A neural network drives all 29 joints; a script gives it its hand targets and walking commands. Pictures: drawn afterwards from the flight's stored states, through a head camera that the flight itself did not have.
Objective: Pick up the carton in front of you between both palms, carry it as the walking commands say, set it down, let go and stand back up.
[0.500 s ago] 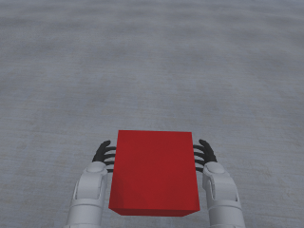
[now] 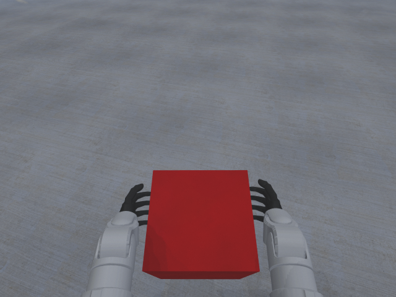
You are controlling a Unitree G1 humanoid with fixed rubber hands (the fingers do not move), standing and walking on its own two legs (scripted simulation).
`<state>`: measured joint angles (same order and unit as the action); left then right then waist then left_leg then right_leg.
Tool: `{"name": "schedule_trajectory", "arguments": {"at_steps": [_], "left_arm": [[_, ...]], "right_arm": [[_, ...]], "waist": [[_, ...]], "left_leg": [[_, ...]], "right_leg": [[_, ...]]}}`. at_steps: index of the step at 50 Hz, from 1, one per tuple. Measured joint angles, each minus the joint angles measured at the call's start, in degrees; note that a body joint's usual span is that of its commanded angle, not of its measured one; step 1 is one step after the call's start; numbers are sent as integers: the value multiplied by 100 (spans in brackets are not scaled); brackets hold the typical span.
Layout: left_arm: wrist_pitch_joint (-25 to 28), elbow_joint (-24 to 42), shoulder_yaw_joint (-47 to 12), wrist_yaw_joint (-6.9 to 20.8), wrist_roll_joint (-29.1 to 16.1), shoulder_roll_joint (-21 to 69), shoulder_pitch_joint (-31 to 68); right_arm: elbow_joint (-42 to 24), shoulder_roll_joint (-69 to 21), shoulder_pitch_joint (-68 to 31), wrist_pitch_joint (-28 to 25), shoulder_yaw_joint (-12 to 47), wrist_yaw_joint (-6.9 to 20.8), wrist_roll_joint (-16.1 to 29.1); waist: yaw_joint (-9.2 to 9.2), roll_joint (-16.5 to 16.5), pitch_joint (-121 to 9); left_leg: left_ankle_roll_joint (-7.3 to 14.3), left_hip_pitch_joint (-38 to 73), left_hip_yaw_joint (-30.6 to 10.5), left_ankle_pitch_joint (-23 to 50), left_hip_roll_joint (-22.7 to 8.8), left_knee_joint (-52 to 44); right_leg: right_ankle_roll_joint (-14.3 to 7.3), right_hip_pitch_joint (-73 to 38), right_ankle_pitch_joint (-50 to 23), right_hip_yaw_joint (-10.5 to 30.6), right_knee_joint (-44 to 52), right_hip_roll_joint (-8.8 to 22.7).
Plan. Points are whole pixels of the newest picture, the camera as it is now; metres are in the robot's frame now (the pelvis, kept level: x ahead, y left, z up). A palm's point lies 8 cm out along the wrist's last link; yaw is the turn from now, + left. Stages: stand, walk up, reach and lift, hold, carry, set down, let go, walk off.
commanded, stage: hold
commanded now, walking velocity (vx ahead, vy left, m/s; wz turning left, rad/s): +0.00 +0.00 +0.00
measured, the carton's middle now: (200, 229) +0.31 +0.00 -0.07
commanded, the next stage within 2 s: set down in 0.10 s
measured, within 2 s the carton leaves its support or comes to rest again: neither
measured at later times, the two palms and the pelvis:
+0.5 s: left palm (153, 210) +0.34 +0.12 -0.03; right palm (276, 210) +0.34 -0.18 -0.02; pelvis -0.01 -0.04 -0.02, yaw +2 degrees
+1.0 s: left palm (165, 224) +0.40 +0.12 -0.21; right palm (260, 238) +0.36 -0.17 -0.20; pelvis -0.05 +0.00 -0.14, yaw +1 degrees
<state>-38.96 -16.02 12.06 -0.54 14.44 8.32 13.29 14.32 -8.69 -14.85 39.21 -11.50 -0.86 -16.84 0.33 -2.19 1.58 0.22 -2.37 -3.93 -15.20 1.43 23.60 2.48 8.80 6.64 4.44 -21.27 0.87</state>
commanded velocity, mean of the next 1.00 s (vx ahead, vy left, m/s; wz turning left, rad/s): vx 0.00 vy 0.00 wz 0.00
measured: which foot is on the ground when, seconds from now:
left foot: down 0.00-1.00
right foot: down 0.00-1.00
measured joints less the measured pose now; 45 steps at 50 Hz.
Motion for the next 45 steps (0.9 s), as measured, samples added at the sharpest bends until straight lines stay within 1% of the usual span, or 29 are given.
{"name": "schedule_trajectory", "arguments": {"at_steps": [8,11,14,16,19,23,26,28,31,35,38,40,42,45], "left_arm": [[-10,-140,61,117,133,30,139],[61,-331,239,215,294,69,309],[230,-688,573,335,548,132,605],[394,-992,828,418,731,135,861],[695,-1466,1223,514,986,76,1294],[1153,-1957,1580,555,1238,-20,1817],[1567,-2159,1638,520,1294,-75,2071],[1874,-2196,1593,478,1241,-100,2169],[2312,-2166,1463,381,1040,-141,2277],[2664,-2012,1153,169,591,-250,2414],[2718,-1865,900,-6,225,-346,2540],[2683,-1800,814,-83,51,-397,2656],[2607,-1789,815,-110,-37,-434,2803],[2443,-1882,909,-80,-29,-475,3060]], "right_arm": [[13,-9,-47,39,-122,8,-9],[127,-37,-159,13,-216,-14,-7],[460,-125,-467,-101,-480,-68,-102],[741,-227,-763,-223,-748,-123,-225],[1113,-415,-1228,-466,-1183,-207,-475],[1414,-578,-1679,-926,-1644,-259,-801],[1465,-617,-1797,-1387,-1801,-292,-889],[1429,-620,-1807,-1739,-1827,-335,-848],[1334,-625,-1830,-2257,-1826,-451,-693],[1108,-600,-1885,-2702,-1689,-632,-344],[871,-568,-1949,-2800,-1599,-687,-105],[754,-553,-2033,-2786,-1605,-664,-15],[698,-545,-2154,-2728,-1672,-599,9],[720,-531,-2371,-2582,-1850,-467,-55]], "waist": [[-47,-60,-30],[-28,-46,-28],[-15,-35,-16],[-29,-34,9],[-97,-41,80],[-204,-41,154],[-237,-16,180],[-232,15,205],[-226,70,217],[-248,100,100],[-269,76,-139],[-290,46,-346],[-319,17,-559],[-370,-18,-833]], "left_leg": [[-171,12,-237,69,-172,-142],[-121,-39,-287,51,-202,-128],[-26,-204,-350,-37,-204,38],[17,-384,-403,-122,-192,232],[38,-762,-483,-260,-167,598],[-33,-1545,-548,-397,-113,1119],[-127,-2321,-535,-424,-45,1462],[-190,-2891,-491,-424,7,1681],[-251,-3825,-396,-452,97,2065],[-223,-5119,-283,-555,227,2695],[-187,-6010,-235,-665,320,3187],[-164,-6523,-220,-749,375,3504],[-146,-6966,-208,-836,421,3809],[-125,-7495,-191,-973,472,4217]], "right_leg": [[-194,-30,-6,-191,67,-166],[-244,35,9,-212,20,-218],[-279,187,60,-223,-117,-264],[-295,348,115,-225,-266,-296],[-316,684,204,-228,-540,-344],[-314,1417,297,-239,-959,-363],[-278,2189,318,-197,-1274,-345],[-236,2771,311,-132,-1485,-331],[-156,3726,316,-13,-1860,-303],[-41,5015,385,121,-2440,-268],[41,5887,481,182,-2891,-245],[86,6386,561,204,-3183,-234],[124,6815,647,217,-3464,-228],[165,7331,779,232,-3848,-231]]}}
